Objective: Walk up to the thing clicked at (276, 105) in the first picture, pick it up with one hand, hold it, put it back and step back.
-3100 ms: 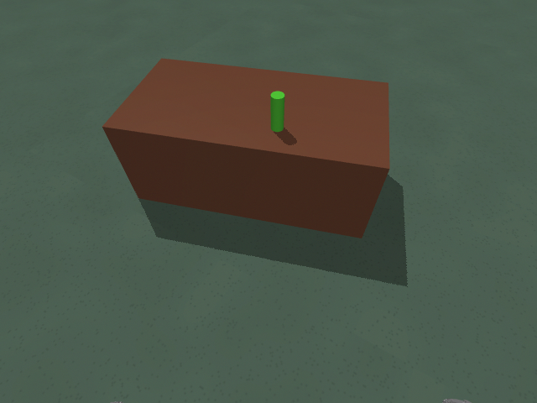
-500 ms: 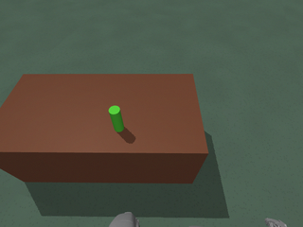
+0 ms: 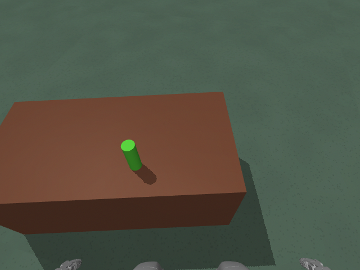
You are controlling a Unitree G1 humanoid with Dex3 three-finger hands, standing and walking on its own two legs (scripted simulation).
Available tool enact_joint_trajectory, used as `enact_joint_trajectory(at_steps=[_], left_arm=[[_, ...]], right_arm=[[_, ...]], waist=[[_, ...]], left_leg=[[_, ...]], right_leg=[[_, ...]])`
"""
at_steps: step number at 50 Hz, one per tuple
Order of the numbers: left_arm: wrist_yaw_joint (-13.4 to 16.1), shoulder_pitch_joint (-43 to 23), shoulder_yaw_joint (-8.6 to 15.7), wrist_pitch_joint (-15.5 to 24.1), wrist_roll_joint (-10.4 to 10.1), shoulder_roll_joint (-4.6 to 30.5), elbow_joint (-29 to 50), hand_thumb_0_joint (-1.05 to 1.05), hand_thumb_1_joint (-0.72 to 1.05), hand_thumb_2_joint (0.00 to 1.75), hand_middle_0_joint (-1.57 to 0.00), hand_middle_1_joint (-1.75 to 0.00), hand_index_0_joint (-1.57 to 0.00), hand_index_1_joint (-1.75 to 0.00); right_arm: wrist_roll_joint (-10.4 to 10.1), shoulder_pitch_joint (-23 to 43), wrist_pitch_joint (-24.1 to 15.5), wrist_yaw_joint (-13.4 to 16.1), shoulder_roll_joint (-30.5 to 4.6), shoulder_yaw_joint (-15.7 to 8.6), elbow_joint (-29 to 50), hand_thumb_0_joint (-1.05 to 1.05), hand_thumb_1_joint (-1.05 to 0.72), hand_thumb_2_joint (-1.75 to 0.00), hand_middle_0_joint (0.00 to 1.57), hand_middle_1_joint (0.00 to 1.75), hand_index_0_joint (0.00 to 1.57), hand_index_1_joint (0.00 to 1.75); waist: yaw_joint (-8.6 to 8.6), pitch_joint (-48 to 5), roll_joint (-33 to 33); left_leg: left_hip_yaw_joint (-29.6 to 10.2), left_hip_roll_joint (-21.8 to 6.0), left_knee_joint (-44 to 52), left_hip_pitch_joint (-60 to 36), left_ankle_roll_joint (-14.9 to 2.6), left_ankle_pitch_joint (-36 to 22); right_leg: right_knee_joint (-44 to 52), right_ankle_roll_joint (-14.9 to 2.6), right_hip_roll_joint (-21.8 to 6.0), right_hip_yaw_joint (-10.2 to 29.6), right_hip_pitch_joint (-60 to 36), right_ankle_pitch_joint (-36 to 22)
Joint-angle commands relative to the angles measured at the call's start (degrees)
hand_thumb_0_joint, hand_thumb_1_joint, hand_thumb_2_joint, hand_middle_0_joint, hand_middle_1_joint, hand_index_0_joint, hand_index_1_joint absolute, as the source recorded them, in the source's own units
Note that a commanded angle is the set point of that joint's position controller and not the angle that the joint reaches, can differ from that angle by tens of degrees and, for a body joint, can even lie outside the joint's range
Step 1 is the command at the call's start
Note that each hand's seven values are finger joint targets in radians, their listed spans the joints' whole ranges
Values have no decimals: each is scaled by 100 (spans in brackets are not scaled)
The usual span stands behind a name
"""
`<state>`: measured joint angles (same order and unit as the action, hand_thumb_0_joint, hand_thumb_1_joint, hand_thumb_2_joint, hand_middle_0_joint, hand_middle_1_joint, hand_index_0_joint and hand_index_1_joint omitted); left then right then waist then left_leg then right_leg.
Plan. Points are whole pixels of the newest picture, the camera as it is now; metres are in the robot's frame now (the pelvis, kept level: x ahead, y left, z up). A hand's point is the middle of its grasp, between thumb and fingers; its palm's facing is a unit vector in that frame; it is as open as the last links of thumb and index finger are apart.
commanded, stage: walk up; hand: left
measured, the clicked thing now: (132, 155) +0.51 +0.21 -0.24
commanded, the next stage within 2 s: stand in 0.98 s
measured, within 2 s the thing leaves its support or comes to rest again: neither
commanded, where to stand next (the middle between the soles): +0.07 +0.00 m, yaw +1 degrees
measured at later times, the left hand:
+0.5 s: hand out of the picture +0.10 +0.25 -0.14, palm faces +0.01 -0.95 -0.31, open 7.3 cm
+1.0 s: hand out of the picture +0.08 +0.26 -0.14, palm faces +0.03 -0.95 -0.31, open 7.3 cm
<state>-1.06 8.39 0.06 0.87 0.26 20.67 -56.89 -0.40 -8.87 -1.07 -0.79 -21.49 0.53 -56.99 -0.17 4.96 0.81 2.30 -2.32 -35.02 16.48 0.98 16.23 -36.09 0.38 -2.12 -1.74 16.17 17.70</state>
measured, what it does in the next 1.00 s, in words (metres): stands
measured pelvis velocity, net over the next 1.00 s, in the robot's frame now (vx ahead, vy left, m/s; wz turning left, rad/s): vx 0.02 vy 0.01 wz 0.03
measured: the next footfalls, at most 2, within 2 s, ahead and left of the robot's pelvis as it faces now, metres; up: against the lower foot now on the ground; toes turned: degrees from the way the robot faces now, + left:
none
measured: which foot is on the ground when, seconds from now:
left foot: down 0.00-1.00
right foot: down 0.00-1.00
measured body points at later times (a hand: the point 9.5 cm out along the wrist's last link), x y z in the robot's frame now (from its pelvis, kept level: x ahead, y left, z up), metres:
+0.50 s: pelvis +0.01 +0.00 +0.02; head +0.02 +0.00 +0.47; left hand +0.10 +0.30 -0.11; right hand +0.10 -0.31 -0.11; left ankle +0.03 +0.13 -0.73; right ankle +0.02 -0.12 -0.73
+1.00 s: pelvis +0.02 +0.01 +0.02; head +0.03 +0.01 +0.47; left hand +0.08 +0.31 -0.12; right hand +0.11 -0.29 -0.11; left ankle +0.03 +0.13 -0.73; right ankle +0.02 -0.12 -0.73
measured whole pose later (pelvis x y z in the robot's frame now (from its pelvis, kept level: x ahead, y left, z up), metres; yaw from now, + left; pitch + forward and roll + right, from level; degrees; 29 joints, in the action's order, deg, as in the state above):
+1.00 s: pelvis +0.02 +0.01 +0.02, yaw +2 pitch -2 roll +0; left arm -1.2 4.8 0.9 0.1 0.4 19.6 -66.6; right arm 0.7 -4.4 -0.9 -0.5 -19.8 0.3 -66.5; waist -0.3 2.8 -0.2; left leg 1.0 -1.2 -18.8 8.4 0.6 8.8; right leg -18.1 1.4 -2.5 -3.7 6.5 9.9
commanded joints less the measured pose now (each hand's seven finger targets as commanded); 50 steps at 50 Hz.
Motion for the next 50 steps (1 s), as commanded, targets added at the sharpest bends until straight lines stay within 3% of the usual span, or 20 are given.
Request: enact_joint_trajectory(at_steps=[1,4,12,16,43,50], left_arm=[[114,-385,330,116,-38,1346,167,0,90,90,-20,-30,-20,-30],[106,-535,306,84,-65,1260,9,0,90,90,-20,-30,-20,-30],[78,-848,287,33,-48,1156,-349,0,90,90,-20,-30,-20,-30],[68,-947,297,43,-25,1170,-434,0,90,90,-20,-30,-20,-30],[76,-633,316,21,17,1072,-646,0,90,90,-20,-30,-20,-30],[108,-590,287,56,32,1120,-634,0,90,90,-20,-30,-20,-30]], right_arm=[[-16,240,-192,99,-1231,-260,45,0,-90,-90,20,30,20,30],[-2,372,-207,105,-1235,-234,-135,0,-90,-90,20,30,20,30],[41,663,-176,115,-1152,-214,-446,0,-90,-90,20,30,20,30],[51,654,-172,115,-1140,-217,-554,0,-90,-90,20,30,20,30],[71,797,-132,125,-1102,-264,-607,0,-90,-90,20,30,20,30],[118,727,-105,120,-1056,-252,-585,0,-90,-90,20,30,20,30]], waist=[[1,-759,-277],[-55,-839,-120],[-36,-687,-99],[7,-826,-115],[-5,-682,3],[11,-767,30]], left_leg=[[-554,-433,829,-477,-321,-1087],[-626,-532,1104,-545,-317,-1429],[-637,-534,1642,-575,-229,-1147],[-563,-531,1681,-785,-195,-1235],[-712,-558,1980,-769,-195,-1096],[-715,-575,1990,-897,-173,-1229]], right_leg=[[1100,-398,-641,796,-378,-1196],[1143,-302,-550,606,-690,-1352],[1740,-224,-556,502,-933,-1093],[1878,-213,-605,522,-1023,-1226],[2102,-106,-557,356,-1081,-1059],[2091,-115,-657,409,-1120,-1077]])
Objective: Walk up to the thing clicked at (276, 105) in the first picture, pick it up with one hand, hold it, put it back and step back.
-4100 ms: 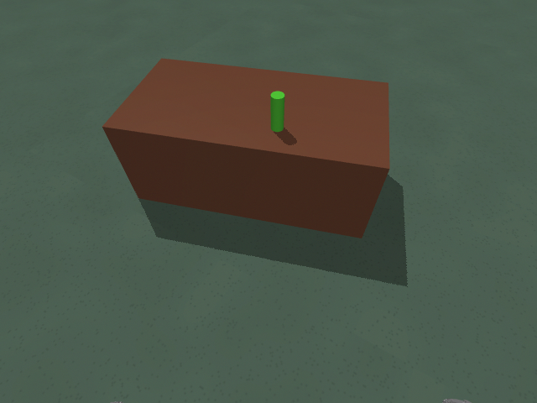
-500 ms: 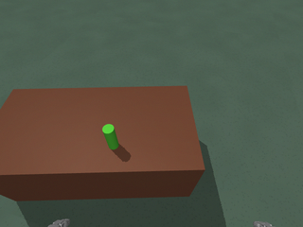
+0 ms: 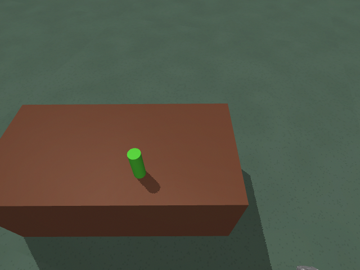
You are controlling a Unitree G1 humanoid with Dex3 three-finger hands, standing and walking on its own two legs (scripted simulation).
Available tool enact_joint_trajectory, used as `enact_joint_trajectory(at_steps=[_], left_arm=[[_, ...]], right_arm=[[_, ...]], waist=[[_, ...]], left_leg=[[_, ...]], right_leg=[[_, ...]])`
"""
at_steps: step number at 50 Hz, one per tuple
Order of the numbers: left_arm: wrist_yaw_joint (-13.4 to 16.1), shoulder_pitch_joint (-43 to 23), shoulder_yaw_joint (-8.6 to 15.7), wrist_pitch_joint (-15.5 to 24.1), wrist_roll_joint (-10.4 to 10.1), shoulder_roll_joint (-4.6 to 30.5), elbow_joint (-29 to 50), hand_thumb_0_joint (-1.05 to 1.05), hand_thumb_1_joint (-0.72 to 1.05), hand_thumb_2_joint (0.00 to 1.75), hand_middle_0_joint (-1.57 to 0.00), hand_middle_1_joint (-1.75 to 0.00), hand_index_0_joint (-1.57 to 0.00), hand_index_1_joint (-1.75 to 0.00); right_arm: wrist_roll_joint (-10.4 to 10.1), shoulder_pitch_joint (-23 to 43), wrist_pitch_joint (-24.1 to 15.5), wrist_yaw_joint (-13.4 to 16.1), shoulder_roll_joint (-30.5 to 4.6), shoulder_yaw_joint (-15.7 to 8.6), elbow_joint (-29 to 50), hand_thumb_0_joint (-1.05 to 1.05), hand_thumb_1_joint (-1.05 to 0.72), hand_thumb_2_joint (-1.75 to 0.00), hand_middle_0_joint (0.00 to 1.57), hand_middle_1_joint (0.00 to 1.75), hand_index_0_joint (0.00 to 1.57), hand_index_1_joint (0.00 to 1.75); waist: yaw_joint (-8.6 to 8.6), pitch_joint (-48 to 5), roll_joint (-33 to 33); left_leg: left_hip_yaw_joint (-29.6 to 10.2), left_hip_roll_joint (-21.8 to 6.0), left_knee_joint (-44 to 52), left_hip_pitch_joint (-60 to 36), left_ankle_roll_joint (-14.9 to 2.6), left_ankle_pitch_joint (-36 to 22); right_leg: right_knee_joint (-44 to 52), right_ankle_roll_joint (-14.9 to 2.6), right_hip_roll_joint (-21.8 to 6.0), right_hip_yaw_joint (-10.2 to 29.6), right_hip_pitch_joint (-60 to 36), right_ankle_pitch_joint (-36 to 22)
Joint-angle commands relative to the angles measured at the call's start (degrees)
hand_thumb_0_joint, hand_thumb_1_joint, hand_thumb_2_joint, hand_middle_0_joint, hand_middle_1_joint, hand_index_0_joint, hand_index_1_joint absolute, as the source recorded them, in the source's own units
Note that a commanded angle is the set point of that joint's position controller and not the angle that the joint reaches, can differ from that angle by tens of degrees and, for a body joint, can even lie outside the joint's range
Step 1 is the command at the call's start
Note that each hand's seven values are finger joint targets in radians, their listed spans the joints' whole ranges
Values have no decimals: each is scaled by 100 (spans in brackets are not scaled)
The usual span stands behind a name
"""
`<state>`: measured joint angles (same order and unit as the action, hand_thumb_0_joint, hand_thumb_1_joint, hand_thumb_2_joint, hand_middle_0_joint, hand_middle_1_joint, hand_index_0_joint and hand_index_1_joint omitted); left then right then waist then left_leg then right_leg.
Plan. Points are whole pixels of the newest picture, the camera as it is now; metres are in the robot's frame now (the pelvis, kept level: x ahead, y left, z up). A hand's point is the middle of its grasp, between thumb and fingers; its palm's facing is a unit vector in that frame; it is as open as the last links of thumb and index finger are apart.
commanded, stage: stand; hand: left
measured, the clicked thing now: (137, 164) +0.50 +0.19 -0.26
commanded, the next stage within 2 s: none
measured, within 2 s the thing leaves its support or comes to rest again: neither
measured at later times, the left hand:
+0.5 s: hand out of the picture +0.09 +0.25 -0.16, palm faces -0.03 -0.94 -0.34, open 7.3 cm
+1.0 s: hand out of the picture +0.09 +0.25 -0.16, palm faces -0.02 -0.94 -0.33, open 7.3 cm
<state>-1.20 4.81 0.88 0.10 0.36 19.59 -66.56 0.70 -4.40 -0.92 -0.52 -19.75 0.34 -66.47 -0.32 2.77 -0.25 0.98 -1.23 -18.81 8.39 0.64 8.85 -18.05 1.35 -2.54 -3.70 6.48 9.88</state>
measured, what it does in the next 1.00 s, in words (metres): stands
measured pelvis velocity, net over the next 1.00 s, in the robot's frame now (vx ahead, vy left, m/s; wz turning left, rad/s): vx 0.02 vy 0.00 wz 0.00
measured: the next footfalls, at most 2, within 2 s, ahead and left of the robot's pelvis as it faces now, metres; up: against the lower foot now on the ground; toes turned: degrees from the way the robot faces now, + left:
none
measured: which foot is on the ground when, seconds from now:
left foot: down 0.00-1.00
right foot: down 0.00-1.00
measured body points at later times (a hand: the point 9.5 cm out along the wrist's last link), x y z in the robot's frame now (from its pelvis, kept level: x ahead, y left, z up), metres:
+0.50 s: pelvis +0.01 +0.00 +0.00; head +0.02 +0.00 +0.45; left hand +0.09 +0.30 -0.13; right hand +0.09 -0.30 -0.13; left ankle +0.02 +0.12 -0.75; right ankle +0.00 -0.13 -0.75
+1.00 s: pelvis +0.02 +0.00 +0.00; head +0.03 +0.00 +0.45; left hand +0.09 +0.30 -0.13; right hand +0.10 -0.30 -0.13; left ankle +0.02 +0.12 -0.75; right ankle +0.00 -0.13 -0.75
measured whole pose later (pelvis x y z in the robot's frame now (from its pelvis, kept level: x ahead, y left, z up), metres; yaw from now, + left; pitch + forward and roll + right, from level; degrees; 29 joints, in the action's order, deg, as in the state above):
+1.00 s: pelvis +0.02 +0.00 +0.00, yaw +0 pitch -2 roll +0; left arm -0.6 6.0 0.0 0.7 0.5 19.7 -65.5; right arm 0.7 -5.3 -0.5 -0.5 -20.4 0.6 -65.4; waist -0.1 2.3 0.2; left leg 0.9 -1.3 -17.4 5.9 1.0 9.8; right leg -17.0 1.2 -2.5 -3.8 4.1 11.1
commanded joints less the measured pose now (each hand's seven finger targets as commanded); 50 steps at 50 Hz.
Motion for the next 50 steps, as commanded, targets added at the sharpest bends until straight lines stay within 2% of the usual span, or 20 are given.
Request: enact_joint_trajectory(at_steps=[1,4,7,9,13,26,29,34,42,50], left_arm=[[120,-199,197,143,31,1214,325,0,90,90,-20,-30,-20,-30],[129,-207,176,156,33,1234,341,0,90,90,-20,-30,-20,-30],[148,-180,162,192,33,1232,358,0,90,90,-20,-30,-20,-30],[147,-155,154,193,15,1243,355,0,90,90,-20,-30,-20,-30],[146,-164,144,172,11,1227,368,0,90,90,-20,-30,-20,-30],[170,-157,149,183,3,1301,398,0,90,90,-20,-30,-20,-30],[162,-154,149,166,11,1272,401,0,90,90,-20,-30,-20,-30],[173,-160,154,184,6,1291,420,0,90,90,-20,-30,-20,-30],[162,-123,168,164,19,1284,421,0,90,90,-20,-30,-20,-30],[175,-103,173,171,17,1294,434,0,90,90,-20,-30,-20,-30]], right_arm=[[7,262,-118,90,-1249,-236,363,0,-90,-90,20,30,20,30],[-7,262,-110,75,-1252,-237,387,0,-90,-90,20,30,20,30],[-8,252,-112,75,-1278,-255,407,0,-90,-90,20,30,20,30],[-17,217,-121,77,-1267,-239,392,0,-90,-90,20,30,20,30],[-12,231,-112,79,-1259,-229,392,0,-90,-90,20,30,20,30],[-16,178,-103,81,-1246,-227,387,0,-90,-90,20,30,20,30],[-13,180,-100,90,-1253,-219,389,0,-90,-90,20,30,20,30],[-19,154,-102,93,-1266,-226,408,0,-90,-90,20,30,20,30],[-19,153,-94,97,-1248,-211,435,0,-90,-90,20,30,20,30],[-27,154,-86,92,-1244,-212,449,0,-90,-90,20,30,20,30]], waist=[[15,-557,158],[24,-442,63],[26,-609,-11],[43,-522,76],[28,-444,103],[29,-565,-18],[31,-481,64],[33,-613,-6],[35,-474,2],[39,-481,-19]], left_leg=[[-580,-679,362,-72,-154,-465],[-602,-684,385,-38,-156,-351],[-582,-714,252,-217,-178,-919],[-562,-692,274,-232,-142,-960],[-551,-671,338,-132,-118,-723],[-526,-695,298,-250,-128,-1157],[-510,-670,351,-173,-108,-904],[-508,-707,262,-322,-136,-1294],[-501,-687,344,-293,-109,-1019],[-526,-704,317,-372,-120,-1138]], right_leg=[[325,-205,-614,595,-140,-309],[330,-196,-610,579,-80,-229],[301,-172,-646,565,-165,-616],[306,-170,-634,565,-135,-660],[327,-170,-628,572,-114,-467],[283,-173,-643,514,-304,-854],[308,-178,-644,533,-256,-651],[279,-181,-674,529,-348,-1015],[319,-190,-642,499,-249,-735],[335,-179,-633,492,-244,-856]])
